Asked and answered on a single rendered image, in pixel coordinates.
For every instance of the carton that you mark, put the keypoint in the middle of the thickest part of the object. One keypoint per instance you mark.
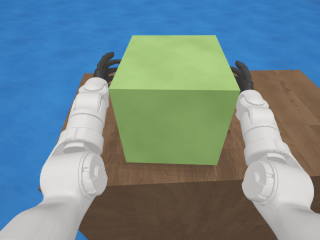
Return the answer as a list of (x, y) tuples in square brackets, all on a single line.
[(173, 98)]

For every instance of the pedestal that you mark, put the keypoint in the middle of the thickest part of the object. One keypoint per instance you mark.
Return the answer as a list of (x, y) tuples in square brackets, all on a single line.
[(165, 201)]

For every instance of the robot left upper arm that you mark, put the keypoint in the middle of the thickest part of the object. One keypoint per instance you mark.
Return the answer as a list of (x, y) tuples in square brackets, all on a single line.
[(69, 184)]

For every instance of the robot left hand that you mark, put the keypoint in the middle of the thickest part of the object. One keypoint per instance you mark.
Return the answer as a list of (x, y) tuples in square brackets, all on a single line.
[(103, 70)]

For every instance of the robot left forearm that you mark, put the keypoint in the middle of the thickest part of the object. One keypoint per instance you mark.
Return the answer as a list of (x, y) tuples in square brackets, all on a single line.
[(86, 120)]

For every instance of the robot right upper arm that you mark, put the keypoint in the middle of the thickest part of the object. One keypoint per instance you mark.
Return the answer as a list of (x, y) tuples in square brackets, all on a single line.
[(283, 195)]

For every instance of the robot right hand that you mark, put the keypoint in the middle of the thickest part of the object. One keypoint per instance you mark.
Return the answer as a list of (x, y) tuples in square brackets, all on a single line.
[(243, 78)]

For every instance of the robot right forearm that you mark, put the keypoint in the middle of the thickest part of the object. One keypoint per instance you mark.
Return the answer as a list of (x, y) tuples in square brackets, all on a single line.
[(260, 131)]

